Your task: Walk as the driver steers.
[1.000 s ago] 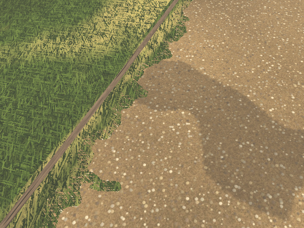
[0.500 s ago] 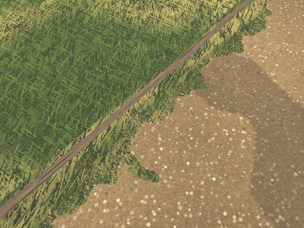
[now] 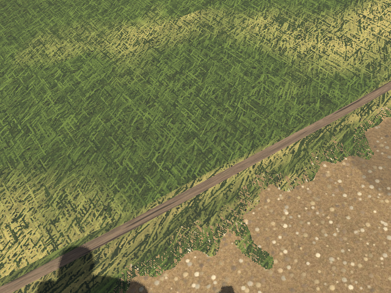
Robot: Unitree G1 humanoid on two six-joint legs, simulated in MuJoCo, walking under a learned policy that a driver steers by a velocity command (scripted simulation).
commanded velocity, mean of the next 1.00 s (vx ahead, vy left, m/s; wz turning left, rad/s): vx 0.02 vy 0.00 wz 0.55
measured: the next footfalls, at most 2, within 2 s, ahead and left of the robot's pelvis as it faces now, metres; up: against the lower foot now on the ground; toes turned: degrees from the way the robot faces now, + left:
left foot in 0.20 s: +0.05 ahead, +0.15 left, +0.00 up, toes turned +8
right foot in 0.68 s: +0.14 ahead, -0.04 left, +0.00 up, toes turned +32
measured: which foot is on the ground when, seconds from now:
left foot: up 0.00-0.18, down 0.20-0.68, up 0.70-1.00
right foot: down 0.00-0.20, up 0.22-0.66, down 0.68-1.00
